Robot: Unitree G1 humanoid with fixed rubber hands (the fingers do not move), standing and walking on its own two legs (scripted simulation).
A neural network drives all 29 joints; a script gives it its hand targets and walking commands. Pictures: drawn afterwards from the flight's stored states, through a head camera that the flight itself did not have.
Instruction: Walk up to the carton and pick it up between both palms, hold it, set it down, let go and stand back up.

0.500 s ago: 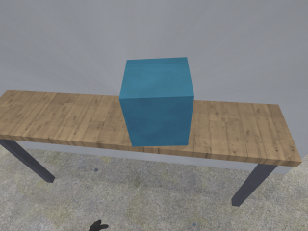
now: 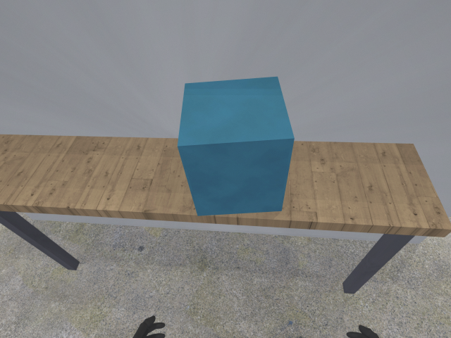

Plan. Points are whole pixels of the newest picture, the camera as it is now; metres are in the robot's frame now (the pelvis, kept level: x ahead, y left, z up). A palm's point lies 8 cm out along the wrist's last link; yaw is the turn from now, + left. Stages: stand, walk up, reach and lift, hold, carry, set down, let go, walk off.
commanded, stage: walk up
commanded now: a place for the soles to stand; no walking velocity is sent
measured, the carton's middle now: (235, 150) +0.51 +0.01 +0.00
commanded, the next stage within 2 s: reach and lift in 0.54 s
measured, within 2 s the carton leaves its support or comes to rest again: neither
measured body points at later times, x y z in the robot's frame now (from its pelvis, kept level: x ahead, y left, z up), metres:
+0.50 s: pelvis +0.00 +0.00 +0.00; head +0.02 -0.02 +0.45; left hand +0.12 +0.20 -0.12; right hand +0.06 -0.24 -0.13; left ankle -0.02 +0.01 -0.72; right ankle +0.04 -0.18 -0.72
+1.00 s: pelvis -0.01 -0.08 +0.02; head -0.01 -0.08 +0.47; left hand +0.14 +0.18 -0.08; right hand +0.17 -0.24 -0.09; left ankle -0.02 +0.02 -0.72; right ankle +0.03 -0.19 -0.72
